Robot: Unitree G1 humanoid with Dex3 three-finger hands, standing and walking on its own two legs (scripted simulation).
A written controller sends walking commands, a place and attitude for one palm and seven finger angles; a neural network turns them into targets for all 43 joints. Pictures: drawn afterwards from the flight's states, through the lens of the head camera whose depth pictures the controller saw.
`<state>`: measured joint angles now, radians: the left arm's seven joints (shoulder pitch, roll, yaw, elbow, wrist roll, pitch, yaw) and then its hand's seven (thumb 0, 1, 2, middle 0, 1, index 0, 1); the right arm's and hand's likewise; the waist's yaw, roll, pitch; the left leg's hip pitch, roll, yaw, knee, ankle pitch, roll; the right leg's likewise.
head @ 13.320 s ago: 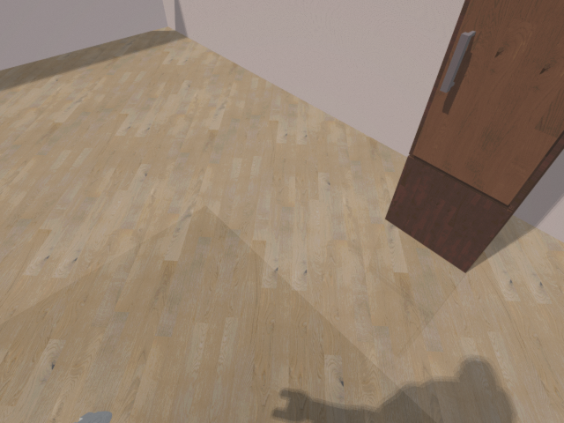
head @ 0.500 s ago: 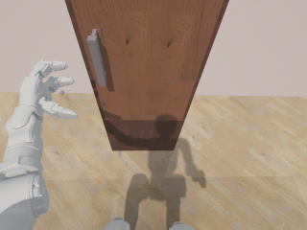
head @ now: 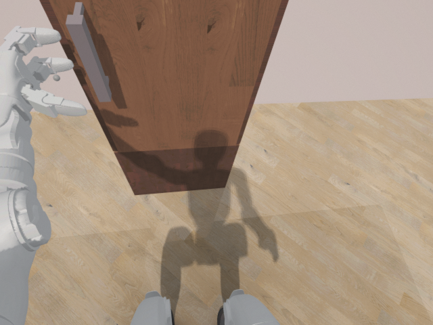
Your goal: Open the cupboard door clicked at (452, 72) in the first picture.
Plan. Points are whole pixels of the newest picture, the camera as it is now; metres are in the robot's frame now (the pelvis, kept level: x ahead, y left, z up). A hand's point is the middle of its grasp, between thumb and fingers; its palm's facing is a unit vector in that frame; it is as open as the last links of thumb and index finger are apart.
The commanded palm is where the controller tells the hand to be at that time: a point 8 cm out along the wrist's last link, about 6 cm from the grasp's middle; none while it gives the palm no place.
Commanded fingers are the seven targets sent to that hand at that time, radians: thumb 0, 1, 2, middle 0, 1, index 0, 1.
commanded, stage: move the hooked fingers beside the handle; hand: left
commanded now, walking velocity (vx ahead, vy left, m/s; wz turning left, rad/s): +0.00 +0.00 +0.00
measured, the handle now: (93, 57) +0.58 +0.17 +0.10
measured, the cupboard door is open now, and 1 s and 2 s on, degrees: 0 0 0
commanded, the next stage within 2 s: slide the fingers in behind the handle in 0.82 s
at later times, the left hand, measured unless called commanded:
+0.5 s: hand (55, 79) +0.52 +0.22 +0.10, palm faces +0.01 -1.00 +0.01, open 14.0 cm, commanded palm +0.51 +0.27 +0.10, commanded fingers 0.00 -0.50 0.30 -0.30 -1.20 -0.30 -1.20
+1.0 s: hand (58, 77) +0.53 +0.22 +0.10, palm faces +0.01 -1.00 +0.00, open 14.0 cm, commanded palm +0.51 +0.26 +0.09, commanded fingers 0.00 -0.50 0.30 -0.30 -1.20 -0.30 -1.20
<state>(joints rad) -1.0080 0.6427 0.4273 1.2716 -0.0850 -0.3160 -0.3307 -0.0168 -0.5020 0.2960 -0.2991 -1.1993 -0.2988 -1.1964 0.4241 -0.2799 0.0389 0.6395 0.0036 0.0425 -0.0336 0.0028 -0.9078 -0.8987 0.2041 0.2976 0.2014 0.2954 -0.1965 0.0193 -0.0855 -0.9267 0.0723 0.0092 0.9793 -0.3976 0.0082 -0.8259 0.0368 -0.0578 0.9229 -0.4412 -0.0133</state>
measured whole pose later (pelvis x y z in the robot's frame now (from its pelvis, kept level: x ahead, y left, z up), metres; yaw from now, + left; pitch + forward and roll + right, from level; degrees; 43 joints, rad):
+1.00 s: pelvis +0.01 +0.01 +0.00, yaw +0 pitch +21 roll -4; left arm -1.01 0.62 0.42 1.25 -0.08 -0.33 -0.30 -0.02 -0.50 0.30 -0.30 -1.20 -0.30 -1.20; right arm 0.43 -0.27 0.04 0.63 -0.01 0.07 -0.01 0.00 -0.91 -0.90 0.20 0.30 0.20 0.30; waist -0.20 0.02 -0.09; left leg -0.95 0.07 0.01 1.00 -0.42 0.02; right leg -0.84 0.04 -0.06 0.93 -0.45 0.00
